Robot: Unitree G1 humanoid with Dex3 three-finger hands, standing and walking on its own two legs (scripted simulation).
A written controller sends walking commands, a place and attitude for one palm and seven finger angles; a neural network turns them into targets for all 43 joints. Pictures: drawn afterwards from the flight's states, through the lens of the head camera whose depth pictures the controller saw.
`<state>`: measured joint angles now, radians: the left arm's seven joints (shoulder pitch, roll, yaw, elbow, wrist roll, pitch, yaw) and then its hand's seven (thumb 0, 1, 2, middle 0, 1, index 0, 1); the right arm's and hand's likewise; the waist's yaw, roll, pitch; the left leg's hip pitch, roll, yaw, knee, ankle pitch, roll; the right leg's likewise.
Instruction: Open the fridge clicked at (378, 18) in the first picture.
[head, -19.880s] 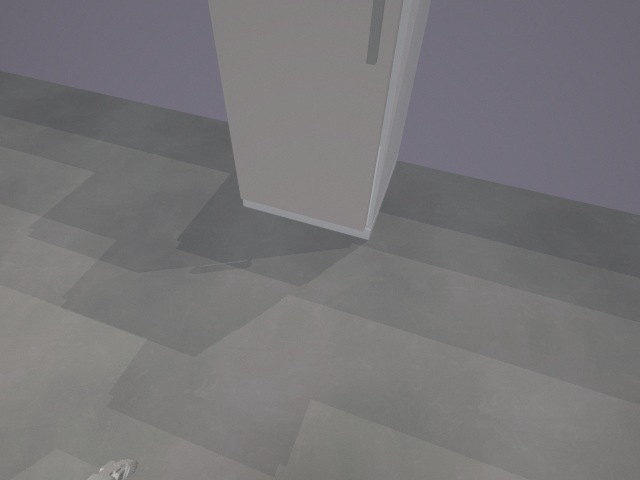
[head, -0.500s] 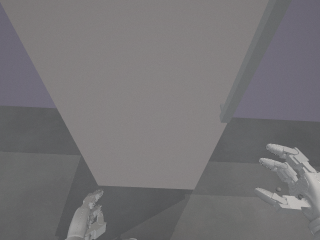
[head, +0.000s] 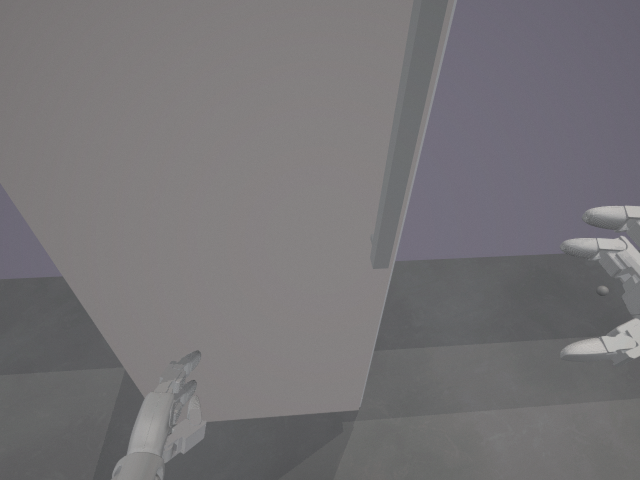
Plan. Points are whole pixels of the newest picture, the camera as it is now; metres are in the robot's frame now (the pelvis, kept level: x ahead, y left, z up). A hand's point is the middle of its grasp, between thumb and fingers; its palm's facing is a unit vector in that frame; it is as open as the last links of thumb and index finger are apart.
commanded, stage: raise the hand to about handle height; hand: right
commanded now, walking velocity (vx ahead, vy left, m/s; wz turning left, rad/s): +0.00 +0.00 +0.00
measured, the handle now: (397, 137) +0.45 -0.09 +0.24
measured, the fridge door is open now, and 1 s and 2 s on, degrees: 0 0 0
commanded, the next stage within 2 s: move the hooked fingers beside the handle in 0.78 s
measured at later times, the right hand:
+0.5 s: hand (577, 256) +0.29 -0.26 +0.20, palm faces -0.05 +0.99 -0.14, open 14.0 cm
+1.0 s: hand (587, 237) +0.28 -0.25 +0.23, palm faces +0.07 +0.99 -0.12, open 13.9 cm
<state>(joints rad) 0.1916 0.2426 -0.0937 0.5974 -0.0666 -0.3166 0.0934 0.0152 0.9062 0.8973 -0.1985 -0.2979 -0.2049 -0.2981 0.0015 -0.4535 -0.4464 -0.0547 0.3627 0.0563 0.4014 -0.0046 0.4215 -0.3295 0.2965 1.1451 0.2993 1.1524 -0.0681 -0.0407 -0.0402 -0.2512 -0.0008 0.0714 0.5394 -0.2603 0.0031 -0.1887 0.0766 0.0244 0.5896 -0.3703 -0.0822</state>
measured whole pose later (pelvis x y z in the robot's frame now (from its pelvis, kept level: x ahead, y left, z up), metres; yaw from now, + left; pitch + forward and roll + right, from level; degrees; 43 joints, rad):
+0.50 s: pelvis +0.00 +0.00 +0.01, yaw +0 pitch +0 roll +1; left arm 0.21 0.30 -0.09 0.59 -0.08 -0.18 0.07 0.02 0.91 0.90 -0.20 -0.30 -0.21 -0.30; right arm -0.15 -0.54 -0.47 0.04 0.33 0.34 0.52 -0.01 0.50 -0.30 0.29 1.20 0.30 1.20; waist -0.04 -0.07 -0.03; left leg -0.26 0.01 0.06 0.49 -0.23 0.00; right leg -0.18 0.08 0.02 0.51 -0.33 -0.08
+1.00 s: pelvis +0.01 +0.04 +0.00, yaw +0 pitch -1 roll +1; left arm 0.18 0.27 -0.09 0.60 -0.09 -0.20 0.08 0.02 0.91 0.90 -0.20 -0.30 -0.21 -0.30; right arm -0.16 -0.54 -0.54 0.06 0.37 0.26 0.47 -0.01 0.50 -0.30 0.31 1.20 0.31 1.20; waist -0.04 -0.07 -0.06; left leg -0.24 -0.04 0.09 0.51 -0.26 0.05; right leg -0.17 0.04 0.04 0.54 -0.36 -0.04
